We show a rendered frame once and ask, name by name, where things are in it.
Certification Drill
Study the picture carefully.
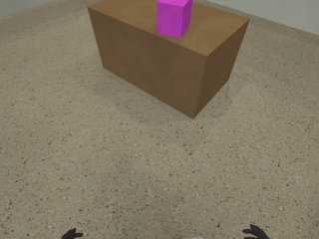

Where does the right robot hand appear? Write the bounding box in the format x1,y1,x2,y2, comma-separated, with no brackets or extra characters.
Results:
242,224,269,239

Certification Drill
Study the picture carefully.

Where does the left robot hand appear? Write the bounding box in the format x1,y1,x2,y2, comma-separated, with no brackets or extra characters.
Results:
61,228,84,239

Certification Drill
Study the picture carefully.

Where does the carton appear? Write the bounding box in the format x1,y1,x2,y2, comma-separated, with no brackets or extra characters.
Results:
158,0,192,38

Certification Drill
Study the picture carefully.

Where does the pedestal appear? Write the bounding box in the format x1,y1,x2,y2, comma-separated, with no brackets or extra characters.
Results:
87,0,250,119

